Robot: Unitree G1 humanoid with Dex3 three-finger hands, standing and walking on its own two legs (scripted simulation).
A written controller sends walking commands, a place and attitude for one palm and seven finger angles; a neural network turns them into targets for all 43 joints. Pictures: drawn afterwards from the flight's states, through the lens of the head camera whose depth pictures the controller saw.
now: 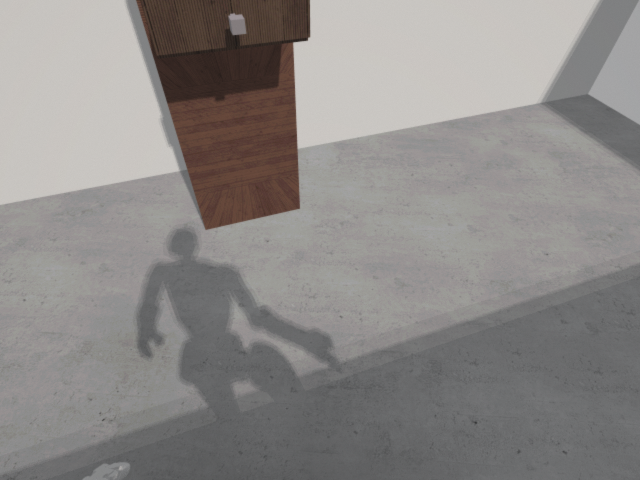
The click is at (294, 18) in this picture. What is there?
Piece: drawer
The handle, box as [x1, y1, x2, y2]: [228, 13, 245, 34]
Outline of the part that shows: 230,14 228,17 230,30 232,34 245,33 244,19 242,15 235,15 234,13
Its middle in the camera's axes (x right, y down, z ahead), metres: -0.20 -0.50 +0.90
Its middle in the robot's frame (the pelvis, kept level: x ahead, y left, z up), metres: +1.02 +0.25 +0.16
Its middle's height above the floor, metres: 0.92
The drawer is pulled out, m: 0.26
